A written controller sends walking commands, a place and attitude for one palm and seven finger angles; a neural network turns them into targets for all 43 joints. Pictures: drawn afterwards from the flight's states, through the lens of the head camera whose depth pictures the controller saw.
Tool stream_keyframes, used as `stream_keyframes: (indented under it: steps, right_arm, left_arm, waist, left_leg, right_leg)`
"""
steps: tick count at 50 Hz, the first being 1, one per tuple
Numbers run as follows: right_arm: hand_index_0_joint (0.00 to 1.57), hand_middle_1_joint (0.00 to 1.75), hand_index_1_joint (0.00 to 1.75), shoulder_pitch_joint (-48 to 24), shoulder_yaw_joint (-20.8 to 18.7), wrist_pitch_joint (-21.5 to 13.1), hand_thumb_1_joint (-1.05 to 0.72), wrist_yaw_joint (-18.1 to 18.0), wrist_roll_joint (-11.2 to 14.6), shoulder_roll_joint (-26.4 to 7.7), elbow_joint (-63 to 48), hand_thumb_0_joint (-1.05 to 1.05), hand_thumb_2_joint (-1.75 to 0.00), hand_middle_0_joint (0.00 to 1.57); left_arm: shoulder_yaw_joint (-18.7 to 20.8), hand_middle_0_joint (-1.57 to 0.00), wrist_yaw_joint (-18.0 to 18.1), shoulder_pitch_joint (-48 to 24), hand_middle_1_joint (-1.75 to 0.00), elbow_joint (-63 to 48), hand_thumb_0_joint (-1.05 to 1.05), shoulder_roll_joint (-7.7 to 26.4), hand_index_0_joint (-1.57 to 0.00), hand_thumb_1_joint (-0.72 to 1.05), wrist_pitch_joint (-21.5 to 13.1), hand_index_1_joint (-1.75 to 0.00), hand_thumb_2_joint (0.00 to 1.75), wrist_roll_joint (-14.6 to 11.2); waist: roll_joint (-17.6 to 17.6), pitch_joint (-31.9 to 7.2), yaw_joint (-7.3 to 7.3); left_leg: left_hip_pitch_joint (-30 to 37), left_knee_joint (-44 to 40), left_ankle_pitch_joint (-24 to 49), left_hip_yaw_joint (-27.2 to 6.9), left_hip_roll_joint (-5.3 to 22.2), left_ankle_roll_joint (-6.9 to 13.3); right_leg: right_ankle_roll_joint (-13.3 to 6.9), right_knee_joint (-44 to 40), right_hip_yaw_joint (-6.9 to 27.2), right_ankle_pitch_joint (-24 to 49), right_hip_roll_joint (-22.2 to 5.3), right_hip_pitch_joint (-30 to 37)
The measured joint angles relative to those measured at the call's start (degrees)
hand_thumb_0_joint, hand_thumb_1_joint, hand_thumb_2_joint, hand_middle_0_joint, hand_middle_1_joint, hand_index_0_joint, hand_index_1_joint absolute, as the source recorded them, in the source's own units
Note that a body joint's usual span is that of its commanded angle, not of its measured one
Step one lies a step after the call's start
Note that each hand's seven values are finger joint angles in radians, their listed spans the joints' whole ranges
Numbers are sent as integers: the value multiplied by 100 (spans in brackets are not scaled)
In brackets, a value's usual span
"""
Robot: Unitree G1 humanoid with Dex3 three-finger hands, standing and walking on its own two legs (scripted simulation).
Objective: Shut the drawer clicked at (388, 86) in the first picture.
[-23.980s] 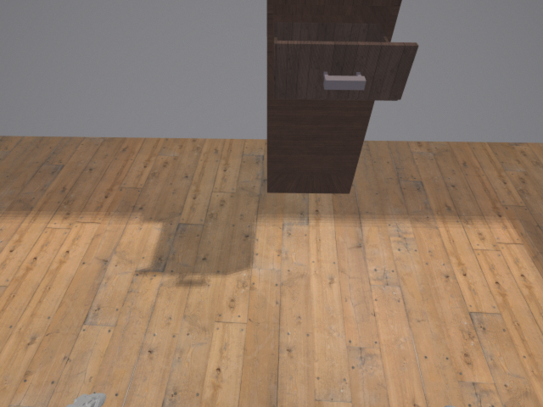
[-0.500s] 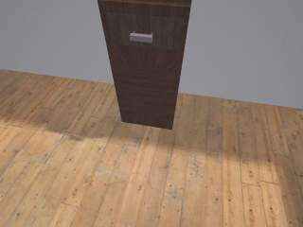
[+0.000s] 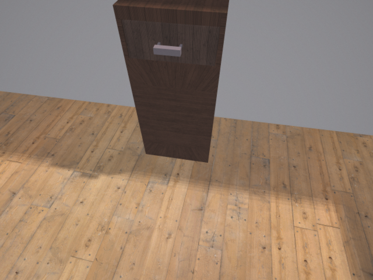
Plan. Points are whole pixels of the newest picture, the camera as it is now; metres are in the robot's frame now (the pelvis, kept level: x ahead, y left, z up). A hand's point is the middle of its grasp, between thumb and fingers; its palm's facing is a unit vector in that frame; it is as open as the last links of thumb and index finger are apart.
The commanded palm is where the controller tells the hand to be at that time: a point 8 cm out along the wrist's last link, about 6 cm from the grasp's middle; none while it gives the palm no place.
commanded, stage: look to check the result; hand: left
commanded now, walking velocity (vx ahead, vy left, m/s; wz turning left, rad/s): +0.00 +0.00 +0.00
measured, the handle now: (168, 47) +0.94 +0.12 +0.03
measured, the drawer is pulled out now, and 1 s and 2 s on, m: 0.00 0.00 0.00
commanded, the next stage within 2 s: stand and wait in 0.44 s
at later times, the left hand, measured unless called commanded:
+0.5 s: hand out of the picture +0.06 +0.21 -0.17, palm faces -0.01 -0.96 -0.27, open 7.4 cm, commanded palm none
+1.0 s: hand out of the picture +0.08 +0.21 -0.16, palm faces -0.02 -0.96 -0.28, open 7.4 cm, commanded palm none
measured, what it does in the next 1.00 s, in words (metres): stands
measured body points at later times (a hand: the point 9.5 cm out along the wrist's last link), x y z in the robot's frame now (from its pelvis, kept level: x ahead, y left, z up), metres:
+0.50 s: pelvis +0.01 -0.01 +0.00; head +0.04 -0.01 +0.45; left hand +0.06 +0.26 -0.15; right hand +0.05 -0.26 -0.15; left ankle +0.03 +0.12 -0.74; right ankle +0.02 -0.11 -0.74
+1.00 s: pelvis +0.03 -0.01 +0.00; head +0.05 -0.01 +0.45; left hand +0.09 +0.26 -0.14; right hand +0.06 -0.27 -0.15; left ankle +0.03 +0.12 -0.74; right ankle +0.02 -0.11 -0.74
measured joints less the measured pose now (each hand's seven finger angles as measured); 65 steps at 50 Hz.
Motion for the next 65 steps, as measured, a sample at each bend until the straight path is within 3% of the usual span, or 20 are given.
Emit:
stream_keyframes:
  steps: [65]
  right_arm:
    - [20, 30, 30, -357, 40, -26, -90, 16, 32, -295, 152, 0, -90, 20]
  left_arm:
    - [-20, -20, -26, -165, -30, 124, 1, 329, -21, 90, -44, -30, 90, -18]
  waist:
    - [-69, 28, 9]
  left_leg:
    - [385, -356, -90, 63, 46, -21]
  right_leg:
    - [-11, -412, 74, -29, 37, 386]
